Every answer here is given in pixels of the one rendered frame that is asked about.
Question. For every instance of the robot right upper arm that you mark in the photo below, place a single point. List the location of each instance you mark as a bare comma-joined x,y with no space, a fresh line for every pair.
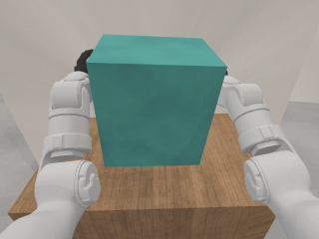
280,180

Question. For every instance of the robot left forearm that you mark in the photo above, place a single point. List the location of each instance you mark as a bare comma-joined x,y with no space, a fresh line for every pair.
69,126

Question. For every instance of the robot left hand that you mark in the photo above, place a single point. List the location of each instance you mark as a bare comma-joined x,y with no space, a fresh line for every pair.
82,62

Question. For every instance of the carton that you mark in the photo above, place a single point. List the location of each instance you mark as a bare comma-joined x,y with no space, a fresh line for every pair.
154,98

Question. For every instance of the robot right forearm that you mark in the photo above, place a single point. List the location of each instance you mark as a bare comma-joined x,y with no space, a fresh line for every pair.
257,131

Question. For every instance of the robot left upper arm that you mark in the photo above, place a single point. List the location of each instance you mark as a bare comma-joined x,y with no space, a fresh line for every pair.
63,192

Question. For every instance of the pedestal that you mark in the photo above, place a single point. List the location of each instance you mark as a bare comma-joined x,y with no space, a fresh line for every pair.
205,201

